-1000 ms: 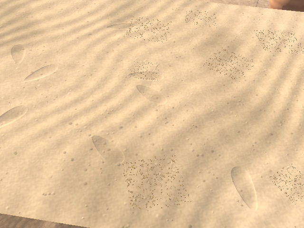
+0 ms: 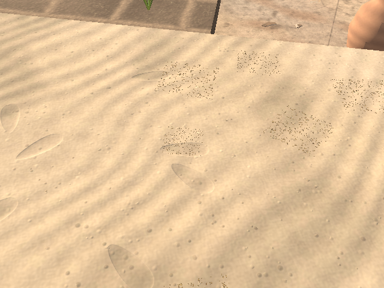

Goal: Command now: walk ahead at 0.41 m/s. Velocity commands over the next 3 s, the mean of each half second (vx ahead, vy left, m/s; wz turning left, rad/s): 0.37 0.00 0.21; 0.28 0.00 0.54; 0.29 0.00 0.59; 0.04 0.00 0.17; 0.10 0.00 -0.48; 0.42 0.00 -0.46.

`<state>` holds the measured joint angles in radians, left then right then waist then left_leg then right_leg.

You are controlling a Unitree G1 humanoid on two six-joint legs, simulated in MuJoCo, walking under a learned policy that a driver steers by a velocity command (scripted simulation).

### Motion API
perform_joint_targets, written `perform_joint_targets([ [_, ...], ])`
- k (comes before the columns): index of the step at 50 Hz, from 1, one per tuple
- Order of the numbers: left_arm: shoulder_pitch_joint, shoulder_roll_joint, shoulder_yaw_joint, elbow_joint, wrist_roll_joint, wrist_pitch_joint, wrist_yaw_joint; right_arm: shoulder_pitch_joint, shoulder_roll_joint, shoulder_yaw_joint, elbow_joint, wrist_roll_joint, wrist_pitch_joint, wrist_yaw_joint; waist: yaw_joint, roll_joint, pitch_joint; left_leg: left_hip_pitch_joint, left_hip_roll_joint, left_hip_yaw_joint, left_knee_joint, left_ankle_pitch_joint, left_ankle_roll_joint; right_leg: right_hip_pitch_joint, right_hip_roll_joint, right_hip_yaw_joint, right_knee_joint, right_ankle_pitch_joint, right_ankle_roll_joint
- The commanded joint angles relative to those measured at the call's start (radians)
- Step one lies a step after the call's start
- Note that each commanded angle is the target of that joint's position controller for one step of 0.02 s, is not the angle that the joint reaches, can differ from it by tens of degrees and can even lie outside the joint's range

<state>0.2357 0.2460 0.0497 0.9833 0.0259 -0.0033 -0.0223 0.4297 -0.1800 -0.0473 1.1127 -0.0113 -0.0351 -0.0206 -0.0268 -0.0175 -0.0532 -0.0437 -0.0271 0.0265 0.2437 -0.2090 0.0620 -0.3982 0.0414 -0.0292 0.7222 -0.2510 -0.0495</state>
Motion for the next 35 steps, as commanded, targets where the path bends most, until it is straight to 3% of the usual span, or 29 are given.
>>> perform_joint_targets([
  [1,-0.061,0.066,0.016,-0.057,0.014,-0.014,-0.018,0.0,-0.114,-0.021,-0.04,0.003,-0.034,-0.001,0.027,0.096,0.163,0.028,0.25,-0.246,-0.21,-0.174,0.116,-0.251,-0.056,0.019,0.101,0.072,0.034],
  [3,-0.082,0.053,0.017,-0.06,0.017,-0.01,-0.026,0.049,-0.12,-0.026,-0.038,-0.014,-0.05,0.004,0.008,0.099,0.148,0.012,0.253,-0.21,-0.196,-0.086,0.142,-0.241,-0.073,0.011,0.184,0.152,0.039],
  [7,-0.189,0.058,0.021,-0.099,0.021,-0.015,-0.023,0.11,-0.119,-0.023,-0.04,-0.016,-0.063,0.005,-0.027,0.093,0.174,0.08,0.258,-0.168,-0.129,0.159,0.158,-0.332,-0.105,-0.003,0.179,0.182,0.039],
  [8,-0.274,0.077,0.034,-0.132,0.009,-0.025,-0.019,0.172,-0.116,-0.022,-0.011,-0.023,-0.073,-0.001,-0.061,0.114,0.201,0.207,0.27,-0.211,-0.102,0.162,0.166,-0.48,-0.134,0.056,0.154,0.219,0.047],
  [9,-0.316,0.096,0.041,-0.155,0.008,-0.034,-0.016,0.2,-0.127,-0.024,-0.004,-0.019,-0.08,-0.007,-0.078,0.105,0.205,0.28,0.287,-0.238,-0.089,0.179,0.171,-0.556,-0.144,0.068,0.123,0.206,0.055],
  [11,-0.343,0.102,0.046,-0.176,0.008,-0.048,-0.015,0.19,-0.155,-0.032,-0.011,-0.021,-0.091,-0.013,-0.079,0.115,0.204,0.322,0.291,-0.248,-0.041,0.254,0.172,-0.589,-0.164,0.091,0.07,0.224,0.067],
  [12,-0.362,0.096,0.042,-0.195,0.006,-0.05,-0.016,0.135,-0.162,-0.035,-0.03,-0.023,-0.095,-0.018,-0.066,0.106,0.218,0.24,0.248,-0.227,-0.033,0.195,0.147,-0.518,-0.169,0.105,-0.039,0.295,0.077],
  [14,-0.393,0.054,0.028,-0.209,0.006,-0.054,-0.036,0.075,-0.129,-0.027,-0.054,-0.015,-0.093,-0.02,-0.078,0.069,0.213,0.071,0.188,-0.173,0.034,0.162,0.111,-0.307,-0.14,0.065,-0.21,0.481,0.068],
  [16,-0.372,0.019,0.014,-0.194,-0.008,-0.062,-0.051,0.072,-0.112,-0.019,-0.063,-0.006,-0.091,-0.02,-0.097,0.062,0.191,-0.091,0.142,-0.144,0.107,0.165,0.076,-0.063,-0.1,0.021,-0.298,0.655,0.047],
  [17,-0.354,0.026,0.013,-0.188,-0.008,-0.065,-0.05,0.085,-0.113,-0.018,-0.065,-0.014,-0.089,-0.025,-0.109,0.073,0.181,-0.1,0.125,-0.148,0.175,0.153,0.064,-0.01,-0.093,0.03,-0.318,0.686,0.045],
  [19,-0.273,0.072,0.018,-0.148,-0.005,-0.076,-0.027,0.103,-0.13,-0.023,-0.076,-0.037,-0.067,-0.043,-0.107,0.07,0.143,-0.018,0.094,-0.172,0.387,0.117,0.05,0.021,-0.109,0.058,-0.402,0.702,0.046],
  [20,-0.148,0.096,0.026,-0.098,-0.006,-0.084,-0.01,0.105,-0.137,-0.026,-0.079,-0.038,-0.05,-0.048,-0.066,0.053,0.093,-0.013,0.071,-0.171,0.567,0.104,0.046,0.125,-0.112,0.054,-0.45,0.733,0.055],
  [21,0.035,0.127,0.037,-0.039,0.01,-0.094,0.003,0.088,-0.153,-0.032,-0.081,-0.019,-0.036,-0.046,0.035,-0.013,0.012,-0.096,0.027,-0.135,0.825,0.071,0.028,0.353,-0.12,0.002,-0.519,0.855,0.065],
  [22,0.193,0.189,0.055,0.008,0.034,-0.101,0.005,0.107,-0.137,-0.036,-0.08,0.016,-0.03,-0.045,0.098,-0.091,-0.072,-0.302,-0.029,-0.118,1.1,-0.277,0.01,0.63,-0.212,0.039,-0.446,1.06,0.069],
  [23,0.248,0.226,0.052,-0.01,0.038,-0.111,-0.013,0.327,-0.057,-0.034,-0.061,0.085,-0.017,-0.056,0.004,-0.26,-0.309,-0.608,-0.076,-0.099,1.559,-0.842,-0.038,1.045,-0.464,0.133,0.013,1.848,0.025],
  [24,0.25,0.198,0.047,-0.052,-0.015,-0.09,-0.031,0.303,-0.099,-0.028,-0.073,0.096,-0.019,-0.065,0.055,-0.211,-0.46,-0.738,-0.022,-0.132,1.631,-0.754,-0.025,1.092,-0.566,0.217,0.059,1.869,-0.023],
  [25,0.175,0.178,0.044,-0.089,-0.016,-0.072,-0.027,0.202,-0.123,-0.033,-0.099,0.071,-0.017,-0.062,0.064,-0.143,-0.445,-0.783,0.016,-0.101,1.612,-0.617,-0.031,0.951,-0.55,0.243,-0.044,1.484,-0.061],
  [26,0.072,0.163,0.04,-0.119,0.007,-0.063,-0.003,0.098,-0.123,-0.03,-0.135,0.043,-0.001,-0.051,0.053,-0.146,-0.397,-0.808,0.037,-0.05,1.636,-0.477,-0.045,0.778,-0.551,0.279,-0.146,1.065,-0.134],
  [27,0.032,0.114,0.024,-0.139,0.006,-0.049,0.028,0.017,-0.129,-0.033,-0.158,-0.001,0.027,-0.029,0.042,-0.124,-0.293,-0.783,0.06,-0.015,1.625,-0.384,-0.05,0.574,-0.512,0.237,-0.222,0.861,-0.152],
  [28,0.023,0.107,0.016,-0.145,0.003,-0.047,0.047,-0.018,-0.111,-0.034,-0.172,-0.031,0.051,-0.009,0.034,-0.161,-0.185,-0.744,0.068,-0.009,1.626,-0.331,-0.05,0.384,-0.519,0.198,-0.273,0.826,-0.189],
  [29,0.011,0.109,0.012,-0.149,0.01,-0.047,0.05,-0.039,-0.095,-0.029,-0.19,-0.033,0.071,0.002,0.012,-0.148,-0.12,-0.697,0.072,-0.007,1.568,-0.282,-0.052,0.238,-0.487,0.144,-0.331,0.711,-0.189],
  [32,-0.023,0.091,0.009,-0.133,0.001,-0.067,0.045,-0.16,-0.085,-0.033,-0.28,-0.029,0.09,0.018,-0.032,-0.133,0.015,-0.703,0.092,-0.051,1.271,-0.039,-0.05,0.066,-0.415,0.058,-0.434,0.337,-0.128],
  [34,-0.006,0.053,0.0,-0.124,-0.008,-0.078,0.047,-0.187,-0.071,-0.031,-0.297,-0.033,0.081,0.051,-0.039,-0.106,0.039,-0.632,0.091,-0.027,0.981,0.169,-0.038,0.033,-0.366,0.0,-0.478,0.15,-0.116],
  [35,-0.005,0.061,0.003,-0.127,-0.008,-0.083,0.049,-0.196,-0.059,-0.027,-0.298,-0.035,0.078,0.065,-0.039,-0.109,0.03,-0.6,0.09,-0.02,0.88,0.218,-0.03,0.056,-0.37,-0.014,-0.485,0.127,-0.112],
])
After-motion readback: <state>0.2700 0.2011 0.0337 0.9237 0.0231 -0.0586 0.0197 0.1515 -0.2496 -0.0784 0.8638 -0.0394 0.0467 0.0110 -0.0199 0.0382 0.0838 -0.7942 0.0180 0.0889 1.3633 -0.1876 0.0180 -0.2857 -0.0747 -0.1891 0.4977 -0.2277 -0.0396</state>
